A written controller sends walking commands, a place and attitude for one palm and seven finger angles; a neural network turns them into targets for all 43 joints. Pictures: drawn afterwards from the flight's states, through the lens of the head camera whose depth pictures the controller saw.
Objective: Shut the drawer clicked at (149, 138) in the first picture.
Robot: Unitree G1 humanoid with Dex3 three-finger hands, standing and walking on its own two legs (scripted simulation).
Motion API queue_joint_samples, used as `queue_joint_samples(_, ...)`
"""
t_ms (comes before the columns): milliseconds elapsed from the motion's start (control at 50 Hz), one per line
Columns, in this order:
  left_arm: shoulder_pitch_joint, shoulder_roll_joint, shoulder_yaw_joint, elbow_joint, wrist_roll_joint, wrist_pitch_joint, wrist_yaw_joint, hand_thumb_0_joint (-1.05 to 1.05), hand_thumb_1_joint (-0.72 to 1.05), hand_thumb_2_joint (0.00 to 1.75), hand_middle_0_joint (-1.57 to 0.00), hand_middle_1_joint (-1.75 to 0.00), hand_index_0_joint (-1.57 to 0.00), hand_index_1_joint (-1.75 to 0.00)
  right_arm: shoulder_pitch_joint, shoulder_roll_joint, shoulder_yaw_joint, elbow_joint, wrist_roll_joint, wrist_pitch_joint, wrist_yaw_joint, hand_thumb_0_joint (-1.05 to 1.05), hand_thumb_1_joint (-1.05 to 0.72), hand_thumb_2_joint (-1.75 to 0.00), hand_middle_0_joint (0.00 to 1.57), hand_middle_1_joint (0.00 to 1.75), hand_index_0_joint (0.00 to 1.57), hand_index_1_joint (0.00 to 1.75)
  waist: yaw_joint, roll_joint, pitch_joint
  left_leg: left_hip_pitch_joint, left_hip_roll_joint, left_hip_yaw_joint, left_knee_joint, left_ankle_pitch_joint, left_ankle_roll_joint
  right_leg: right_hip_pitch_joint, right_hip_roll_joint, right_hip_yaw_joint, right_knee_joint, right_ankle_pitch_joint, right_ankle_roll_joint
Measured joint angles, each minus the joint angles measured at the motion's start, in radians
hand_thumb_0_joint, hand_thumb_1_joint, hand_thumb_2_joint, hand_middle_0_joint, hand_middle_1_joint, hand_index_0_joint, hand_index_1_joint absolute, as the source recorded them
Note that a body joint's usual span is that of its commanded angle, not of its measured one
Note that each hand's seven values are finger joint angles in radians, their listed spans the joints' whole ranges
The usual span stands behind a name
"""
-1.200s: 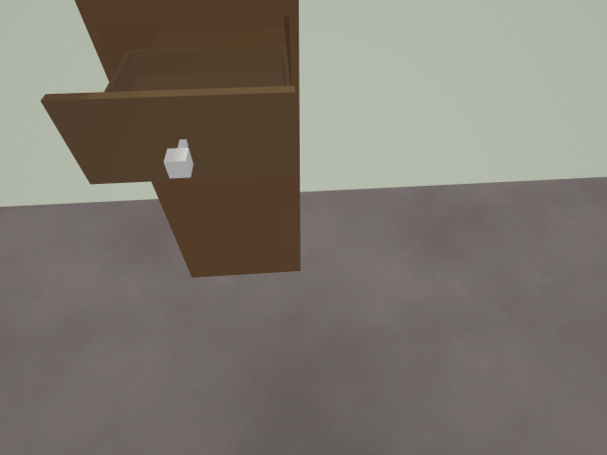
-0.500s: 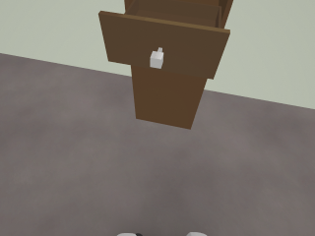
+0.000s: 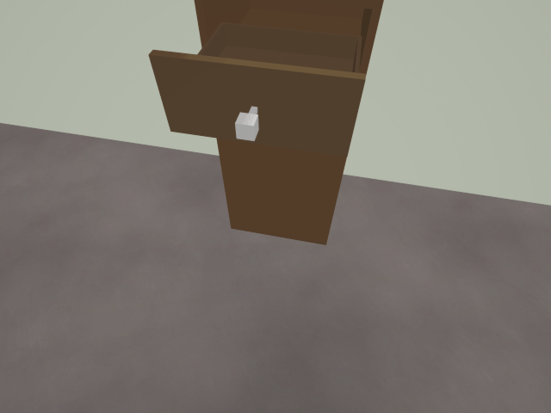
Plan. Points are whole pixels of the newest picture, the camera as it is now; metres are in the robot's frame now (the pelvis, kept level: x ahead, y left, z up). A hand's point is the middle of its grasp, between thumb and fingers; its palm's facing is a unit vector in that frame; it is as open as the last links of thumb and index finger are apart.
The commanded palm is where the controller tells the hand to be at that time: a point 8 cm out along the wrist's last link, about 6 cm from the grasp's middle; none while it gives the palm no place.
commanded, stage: stand and wait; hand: left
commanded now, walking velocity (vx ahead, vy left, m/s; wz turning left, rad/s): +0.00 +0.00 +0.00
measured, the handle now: (249, 120) +0.59 +0.08 +0.09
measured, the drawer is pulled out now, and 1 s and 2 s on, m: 0.30 0.30 0.30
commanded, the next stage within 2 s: look at it before walking up in 0.22 s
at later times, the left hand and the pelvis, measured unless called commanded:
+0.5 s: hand out of the picture +0.12 +0.24 -0.15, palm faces -0.04 -0.93 -0.35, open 7.4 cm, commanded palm none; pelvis +0.02 -0.01 +0.00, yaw -1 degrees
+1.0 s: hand out of the picture +0.09 +0.24 -0.16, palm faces -0.03 -0.94 -0.33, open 7.4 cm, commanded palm none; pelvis +0.03 +0.00 +0.00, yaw -1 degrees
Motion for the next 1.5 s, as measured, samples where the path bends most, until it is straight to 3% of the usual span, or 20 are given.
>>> queue_joint_samples(320, -0.092, 0.064, 0.000, -0.023, -0.001, -0.010, -0.006, 0.00, 0.91, 0.90, -0.21, -0.30, -0.20, -0.30, -0.048, -0.050, 0.016, -0.007, -0.002, -0.007, 0.004, 0.00, -0.90, -0.90, 0.20, 0.30, 0.20, 0.30, -0.013, 0.004, -0.012, 0.041, 0.012, 0.006, -0.047, 0.003, -0.010, 0.042, 0.010, 0.006, -0.057, 0.011, -0.009)
queue_joint_samples(1020, -0.044, 0.052, -0.004, -0.001, -0.002, -0.002, -0.004, 0.00, 0.91, 0.90, -0.21, -0.30, -0.20, -0.30, -0.043, -0.034, 0.027, 0.000, 0.001, -0.004, 0.000, 0.00, -0.90, -0.90, 0.20, 0.30, 0.20, 0.30, 0.002, -0.012, -0.006, 0.062, 0.006, 0.014, -0.055, -0.012, -0.004, 0.070, 0.002, 0.012, -0.085, 0.009, -0.002)
queue_joint_samples(1420, 0.011, -0.041, 0.012, -0.071, 0.006, 0.048, -0.015, 0.00, 0.91, 0.90, -0.21, -0.30, -0.20, -0.29, 0.042, 0.080, 0.015, -0.049, -0.010, 0.024, -0.006, 0.00, -0.90, -0.90, 0.20, 0.30, 0.20, 0.30, -0.004, -0.013, 0.011, -0.021, 0.032, 0.083, 0.116, -0.099, 0.001, -0.062, 0.026, 0.082, 0.127, -0.073, -0.004)
queue_joint_samples(1500, 0.045, -0.046, 0.027, -0.080, 0.011, 0.046, -0.033, 0.00, 0.91, 0.90, -0.21, -0.30, -0.20, -0.29, 0.089, 0.082, 0.005, -0.046, -0.020, 0.021, 0.002, 0.00, -0.90, -0.90, 0.20, 0.30, 0.21, 0.30, 0.005, -0.008, -0.004, -0.029, 0.046, 0.099, 0.151, -0.131, -0.001, -0.100, 0.018, 0.035, 0.214, -0.157, -0.031)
